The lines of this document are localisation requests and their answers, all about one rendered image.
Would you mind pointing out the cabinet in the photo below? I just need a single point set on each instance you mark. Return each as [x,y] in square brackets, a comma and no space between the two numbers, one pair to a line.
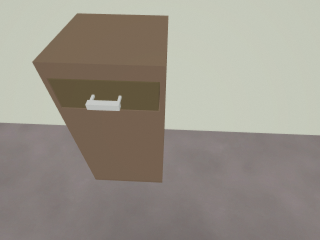
[125,145]

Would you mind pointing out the drawer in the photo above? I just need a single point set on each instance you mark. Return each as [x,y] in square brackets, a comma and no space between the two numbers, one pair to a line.
[135,95]

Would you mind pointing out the handle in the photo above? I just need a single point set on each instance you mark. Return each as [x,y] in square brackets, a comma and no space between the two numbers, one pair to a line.
[103,105]

